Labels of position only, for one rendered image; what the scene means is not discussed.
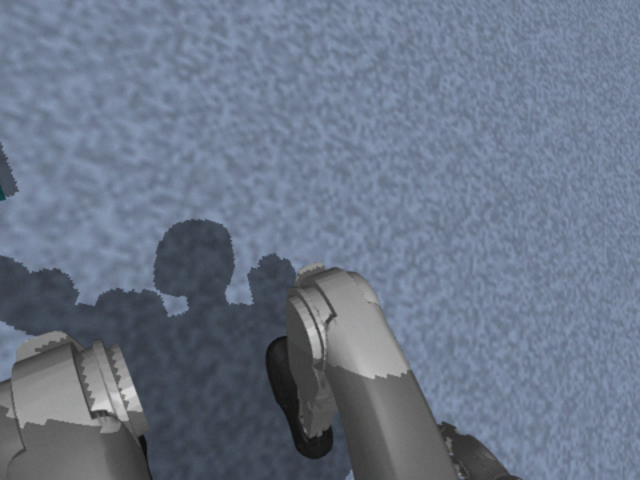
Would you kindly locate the right robot hand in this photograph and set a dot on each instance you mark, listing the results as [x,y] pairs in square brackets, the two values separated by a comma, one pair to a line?
[472,460]

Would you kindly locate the right robot foot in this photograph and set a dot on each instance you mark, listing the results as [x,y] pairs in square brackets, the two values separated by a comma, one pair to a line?
[286,395]

